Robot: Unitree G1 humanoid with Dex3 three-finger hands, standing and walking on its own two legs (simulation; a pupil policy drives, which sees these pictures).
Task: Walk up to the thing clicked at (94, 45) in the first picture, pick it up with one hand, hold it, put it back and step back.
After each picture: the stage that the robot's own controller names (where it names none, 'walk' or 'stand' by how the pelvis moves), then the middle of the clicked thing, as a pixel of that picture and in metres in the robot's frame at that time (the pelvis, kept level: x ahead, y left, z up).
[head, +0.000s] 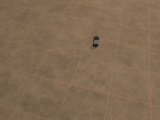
stand; (95, 41) +1.41 -0.16 -0.72
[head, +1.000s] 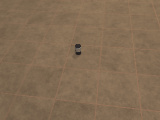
walk; (78, 49) +1.29 +0.14 -0.70
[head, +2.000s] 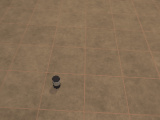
walk; (56, 82) +0.79 +0.23 -0.69
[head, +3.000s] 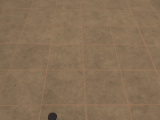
walk; (53, 119) +0.48 +0.20 -0.70
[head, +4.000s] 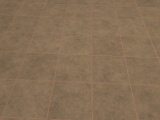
stand; out of the picture +0.38 +0.18 -0.72
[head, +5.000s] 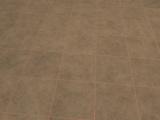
stand; out of the picture +0.39 +0.17 -0.72
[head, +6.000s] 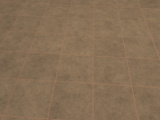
stand; out of the picture +0.38 +0.18 -0.73
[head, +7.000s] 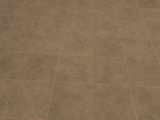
stand; out of the picture +0.37 +0.19 -0.73
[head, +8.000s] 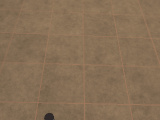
go down; (50, 119) +0.38 +0.20 -0.70
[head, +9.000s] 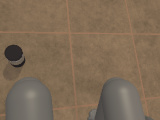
go down; (15, 56) +0.44 +0.26 -0.28
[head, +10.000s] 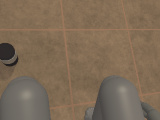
close in; (7, 55) +0.43 +0.27 -0.27
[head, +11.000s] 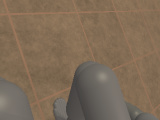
close in; out of the picture +0.41 +0.30 -0.22
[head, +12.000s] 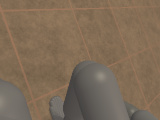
close; out of the picture +0.40 +0.31 -0.22
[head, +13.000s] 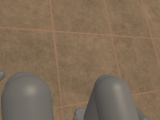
lift; out of the picture +0.33 +0.29 -0.13
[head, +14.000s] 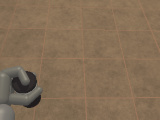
lift; (27, 90) +0.32 +0.18 +0.02
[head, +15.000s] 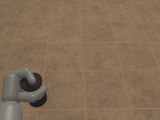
hold; (34, 90) +0.33 +0.17 +0.00
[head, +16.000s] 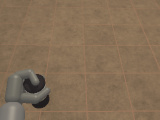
hold; (37, 91) +0.33 +0.17 +0.00
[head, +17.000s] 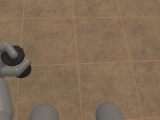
crouch; (17, 63) +0.41 +0.21 -0.07
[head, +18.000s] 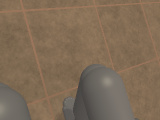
lower; out of the picture +0.42 +0.31 -0.20
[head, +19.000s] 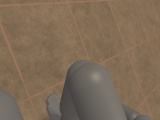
lower; out of the picture +0.42 +0.33 -0.22
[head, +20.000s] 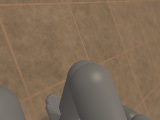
lower; out of the picture +0.42 +0.33 -0.23
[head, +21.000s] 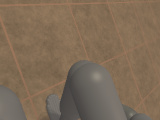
lower; out of the picture +0.42 +0.32 -0.23
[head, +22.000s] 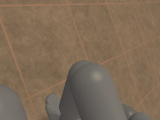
loosen; out of the picture +0.42 +0.32 -0.23
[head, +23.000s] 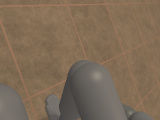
withdraw; out of the picture +0.41 +0.30 -0.23
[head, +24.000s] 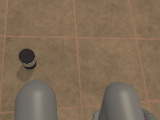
walk; (28, 59) +0.45 +0.24 -0.31
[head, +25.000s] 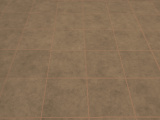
stand; out of the picture +0.38 +0.17 -0.66
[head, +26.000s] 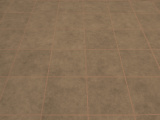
stand; out of the picture +0.40 +0.19 -0.67
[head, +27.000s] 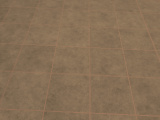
stand; out of the picture +0.40 +0.18 -0.68
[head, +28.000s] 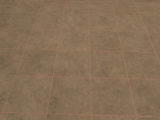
walk; out of the picture +0.41 +0.18 -0.72
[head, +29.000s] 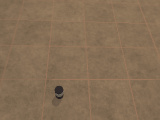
walk; (59, 92) +0.58 +0.14 -0.70
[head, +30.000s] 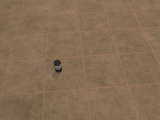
walk; (57, 66) +0.90 +0.27 -0.69
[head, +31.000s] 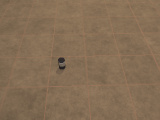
stand; (61, 63) +1.03 +0.21 -0.71
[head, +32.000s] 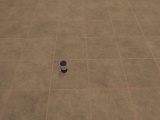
stand; (63, 66) +1.03 +0.21 -0.73
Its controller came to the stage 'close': yes
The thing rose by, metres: 0.71
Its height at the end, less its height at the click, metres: +0.00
